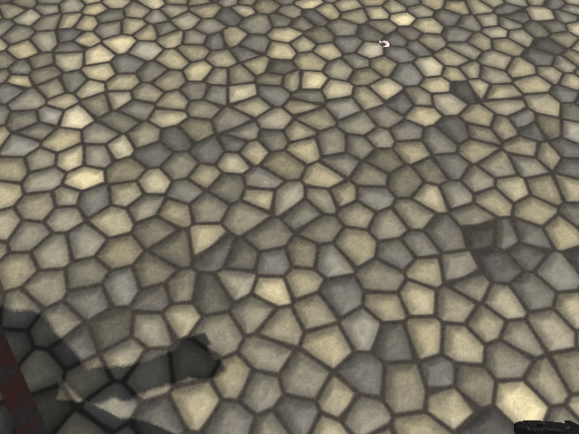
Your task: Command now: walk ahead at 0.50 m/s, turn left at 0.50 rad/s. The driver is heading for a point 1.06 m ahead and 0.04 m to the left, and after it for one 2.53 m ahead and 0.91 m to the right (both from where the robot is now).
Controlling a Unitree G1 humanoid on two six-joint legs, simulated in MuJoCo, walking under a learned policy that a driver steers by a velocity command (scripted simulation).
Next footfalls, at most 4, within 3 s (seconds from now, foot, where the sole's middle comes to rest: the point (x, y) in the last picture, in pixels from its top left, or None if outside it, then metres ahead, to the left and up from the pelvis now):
0.46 right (351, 427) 0.45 -0.10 -0.75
0.98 left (228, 318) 0.70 0.20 -0.75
1.52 right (315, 219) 1.01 -0.01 -0.75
1.98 left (256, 174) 1.17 0.16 -0.75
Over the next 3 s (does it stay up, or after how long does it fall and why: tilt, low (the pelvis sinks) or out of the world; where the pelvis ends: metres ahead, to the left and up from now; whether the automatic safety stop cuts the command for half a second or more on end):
stays up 1.03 0.06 0.02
